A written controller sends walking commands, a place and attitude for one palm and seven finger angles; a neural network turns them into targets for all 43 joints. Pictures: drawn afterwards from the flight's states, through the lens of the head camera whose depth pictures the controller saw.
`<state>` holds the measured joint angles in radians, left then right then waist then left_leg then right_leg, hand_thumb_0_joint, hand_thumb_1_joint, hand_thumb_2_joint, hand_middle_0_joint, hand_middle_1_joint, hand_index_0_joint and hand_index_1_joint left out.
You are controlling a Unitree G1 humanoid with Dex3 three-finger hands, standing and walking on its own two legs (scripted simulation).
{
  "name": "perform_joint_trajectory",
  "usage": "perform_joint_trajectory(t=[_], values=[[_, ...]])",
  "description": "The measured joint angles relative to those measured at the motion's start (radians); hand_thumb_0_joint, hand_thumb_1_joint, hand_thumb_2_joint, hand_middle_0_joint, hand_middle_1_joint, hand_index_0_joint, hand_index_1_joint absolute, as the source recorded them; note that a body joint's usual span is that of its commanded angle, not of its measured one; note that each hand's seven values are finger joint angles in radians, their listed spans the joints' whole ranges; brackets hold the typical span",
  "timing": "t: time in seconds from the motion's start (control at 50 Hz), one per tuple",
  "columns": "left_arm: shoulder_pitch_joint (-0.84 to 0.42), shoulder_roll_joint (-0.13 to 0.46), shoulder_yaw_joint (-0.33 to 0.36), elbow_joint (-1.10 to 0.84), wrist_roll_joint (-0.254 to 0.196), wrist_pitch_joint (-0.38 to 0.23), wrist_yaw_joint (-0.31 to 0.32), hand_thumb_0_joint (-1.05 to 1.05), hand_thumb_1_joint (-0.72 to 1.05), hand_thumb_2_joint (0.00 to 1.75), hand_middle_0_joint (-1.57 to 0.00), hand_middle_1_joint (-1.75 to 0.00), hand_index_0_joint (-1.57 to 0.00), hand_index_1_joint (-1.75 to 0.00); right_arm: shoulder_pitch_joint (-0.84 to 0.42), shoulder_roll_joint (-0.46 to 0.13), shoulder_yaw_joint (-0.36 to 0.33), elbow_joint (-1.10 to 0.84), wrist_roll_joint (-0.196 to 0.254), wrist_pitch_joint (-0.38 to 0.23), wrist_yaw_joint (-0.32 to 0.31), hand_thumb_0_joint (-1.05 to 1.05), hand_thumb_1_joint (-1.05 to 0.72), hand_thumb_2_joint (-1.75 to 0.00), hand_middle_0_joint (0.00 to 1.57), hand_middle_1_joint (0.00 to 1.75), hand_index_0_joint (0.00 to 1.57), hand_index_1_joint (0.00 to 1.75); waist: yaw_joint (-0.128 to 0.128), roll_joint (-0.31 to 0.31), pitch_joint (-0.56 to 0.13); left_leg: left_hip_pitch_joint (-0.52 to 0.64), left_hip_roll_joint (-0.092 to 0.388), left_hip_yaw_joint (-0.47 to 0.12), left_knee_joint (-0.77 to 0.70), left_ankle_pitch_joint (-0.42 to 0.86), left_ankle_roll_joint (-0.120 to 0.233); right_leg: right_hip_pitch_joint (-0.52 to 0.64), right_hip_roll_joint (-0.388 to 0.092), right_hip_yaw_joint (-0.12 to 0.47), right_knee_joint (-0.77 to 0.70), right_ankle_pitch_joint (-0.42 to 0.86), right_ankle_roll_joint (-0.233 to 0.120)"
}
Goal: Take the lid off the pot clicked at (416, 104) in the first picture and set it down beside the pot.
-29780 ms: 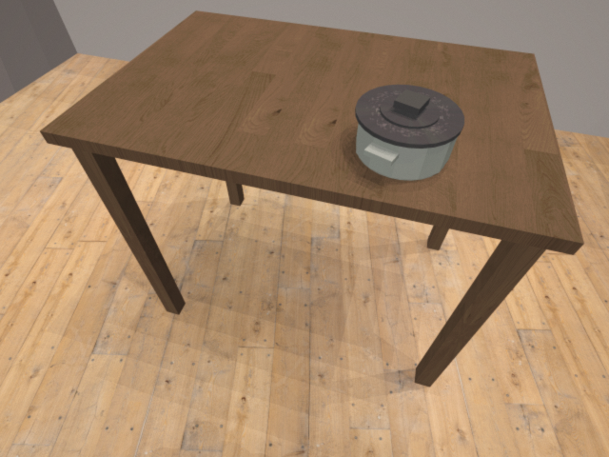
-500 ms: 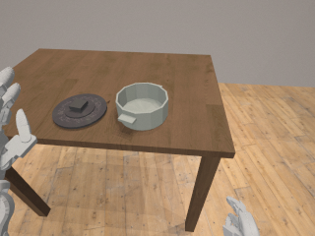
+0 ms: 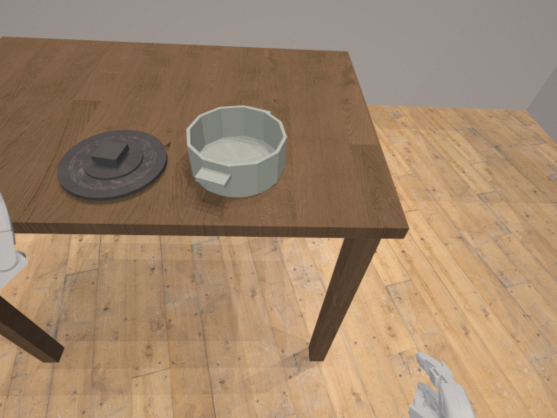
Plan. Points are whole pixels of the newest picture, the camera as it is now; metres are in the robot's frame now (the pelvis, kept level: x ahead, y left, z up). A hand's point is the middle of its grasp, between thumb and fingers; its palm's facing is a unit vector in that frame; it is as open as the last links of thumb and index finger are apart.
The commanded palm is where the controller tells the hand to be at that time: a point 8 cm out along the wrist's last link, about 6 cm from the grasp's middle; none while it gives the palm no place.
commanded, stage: step back with the hand held close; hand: left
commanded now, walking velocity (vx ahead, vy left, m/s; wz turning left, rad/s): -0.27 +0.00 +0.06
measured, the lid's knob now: (110, 152) +0.52 +0.35 +0.07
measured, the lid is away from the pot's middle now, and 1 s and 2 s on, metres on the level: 0.23 0.23 0.23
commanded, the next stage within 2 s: stop stepping back and stand still in 0.76 s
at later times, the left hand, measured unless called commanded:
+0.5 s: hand out of the picture +0.10 +0.27 +0.26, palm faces +0.47 -0.78 -0.42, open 7.4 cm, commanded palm +0.04 +0.32 +0.25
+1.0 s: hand out of the picture -0.02 +0.31 +0.22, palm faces +0.19 -0.86 -0.47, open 7.4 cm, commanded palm -0.09 +0.37 +0.25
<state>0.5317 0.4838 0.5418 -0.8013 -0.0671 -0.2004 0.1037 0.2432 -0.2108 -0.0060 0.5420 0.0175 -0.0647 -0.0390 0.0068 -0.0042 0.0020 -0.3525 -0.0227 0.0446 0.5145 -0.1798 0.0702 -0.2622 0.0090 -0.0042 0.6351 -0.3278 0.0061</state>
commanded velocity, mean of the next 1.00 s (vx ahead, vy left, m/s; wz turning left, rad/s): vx -0.24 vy -0.02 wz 0.05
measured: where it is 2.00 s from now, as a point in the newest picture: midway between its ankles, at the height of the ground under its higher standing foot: outside the picture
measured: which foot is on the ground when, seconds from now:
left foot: down 0.00-0.60, up 0.62-0.74, down 0.76-1.00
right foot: up 0.00-0.00, down 0.02-0.28, up 0.30-0.58, down 0.60-0.76, up 0.78-1.00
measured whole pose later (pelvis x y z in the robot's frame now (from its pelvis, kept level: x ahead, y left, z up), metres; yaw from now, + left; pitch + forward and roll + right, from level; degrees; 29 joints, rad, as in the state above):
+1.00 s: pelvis -0.24 +0.10 +0.00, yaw -4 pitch +2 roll -5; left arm 0.60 0.54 0.56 -0.91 -0.11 -0.13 0.09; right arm 0.24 -0.14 0.01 0.56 0.03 -0.10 0.02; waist -0.07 -0.07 0.05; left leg -0.45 0.01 0.02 0.39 -0.04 0.04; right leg -0.53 0.08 0.02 1.09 -0.46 0.01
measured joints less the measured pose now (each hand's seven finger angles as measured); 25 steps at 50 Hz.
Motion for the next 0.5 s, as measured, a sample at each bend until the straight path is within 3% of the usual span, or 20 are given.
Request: perform_joint_trajectory(t=[0.04,0.08,0.18,0.22,0.26,0.3,0.36,0.4,0.5], values=[[-0.018,0.005,0.027,0.005,-0.002,-0.015,0.013,0.01,0.88,0.9,-0.22,-0.3,-0.22,-0.31,-0.004,0.009,0.008,0.007,0.004,-0.005,0.002,0.01,-0.9,-0.9,0.2,0.3,0.2,0.3,0.01,0.0,-0.015,-0.039,-0.005,0.009,0.029,-0.002,-0.003,0.042,-0.009,0.004,-0.101,0.008,0.002],[-0.057,-0.021,0.015,0.035,-0.004,-0.032,0.013,0.01,0.88,0.9,-0.22,-0.3,-0.22,-0.31,-0.026,0.006,0.011,0.028,0.005,-0.001,0.003,0.01,-0.9,-0.9,0.2,0.3,0.2,0.3,0.012,0.037,-0.008,-0.067,0.017,0.001,0.062,-0.007,-0.012,0.04,0.012,-0.002,-0.122,-0.007,0.009],[-0.111,-0.049,-0.043,0.104,-0.006,-0.031,0.009,0.01,0.88,0.9,-0.21,-0.3,-0.22,-0.31,-0.029,0.006,0.006,0.057,0.019,0.019,-0.001,0.01,-0.9,-0.9,0.2,0.3,0.2,0.3,-0.025,0.072,0.003,-0.084,0.028,-0.031,0.123,-0.023,-0.037,0.049,0.027,-0.032,-0.105,0.022,0.011],[-0.089,-0.051,-0.055,0.101,-0.007,-0.026,0.005,0.01,0.88,0.9,-0.21,-0.3,-0.22,-0.31,-0.014,0.005,0.004,0.054,0.023,0.026,-0.005,0.02,-0.9,-0.9,0.2,0.3,0.2,0.3,-0.039,0.064,-0.002,-0.086,0.026,-0.032,0.145,-0.03,-0.034,0.049,0.024,-0.034,-0.083,0.012,0.017],[-0.063,-0.052,-0.062,0.088,-0.007,-0.026,0.005,0.01,0.88,0.9,-0.21,-0.3,-0.22,-0.31,-0.001,0.002,0.004,0.05,0.021,0.028,-0.013,0.02,-0.9,-0.9,0.2,0.3,0.2,0.3,-0.045,0.046,-0.005,-0.085,0.02,-0.023,0.149,-0.02,-0.001,0.043,0.019,-0.028,-0.065,0.007,0.025],[-0.048,-0.052,-0.058,0.076,-0.004,-0.032,0.008,0.01,0.88,0.9,-0.22,-0.3,-0.22,-0.31,0.005,0.002,0.006,0.04,0.016,0.022,-0.021,0.02,-0.9,-0.9,0.2,0.3,0.2,0.3,-0.036,0.024,-0.005,-0.085,0.017,-0.005,0.128,-0.003,0.028,0.017,0.015,-0.011,-0.037,-0.019,0.016],[-0.075,-0.051,-0.042,0.07,0.007,-0.035,0.018,0.01,0.88,0.9,-0.22,-0.3,-0.22,-0.31,0.0,0.005,0.004,0.025,-0.009,-0.01,-0.027,0.02,-0.9,-0.9,0.2,0.3,0.2,0.3,-0.03,0.028,0.009,-0.089,0.022,-0.006,0.043,0.062,0.029,-0.069,0.055,0.027,0.19,-0.129,-0.004],[-0.1,-0.038,-0.025,0.056,0.006,-0.037,0.026,0.01,0.88,0.9,-0.22,-0.3,-0.22,-0.31,-0.004,0.012,-0.001,0.025,-0.016,-0.033,-0.019,0.02,-0.9,-0.9,0.2,0.3,0.2,0.3,-0.027,0.042,0.015,-0.09,0.028,-0.021,-0.036,0.119,0.027,-0.09,0.075,0.021,0.279,-0.158,-0.012],[-0.067,-0.002,0.008,-0.008,-0.012,-0.042,0.04,0.01,0.88,0.9,-0.21,-0.3,-0.22,-0.31,-0.02,0.041,0.0,0.029,-0.01,-0.045,0.004,0.02,-0.9,-0.9,0.2,0.3,0.2,0.3,0.003,0.041,-0.016,-0.089,0.037,-0.012,-0.201,0.218,0.016,-0.002,0.068,-0.028,0.132,-0.208,-0.025]])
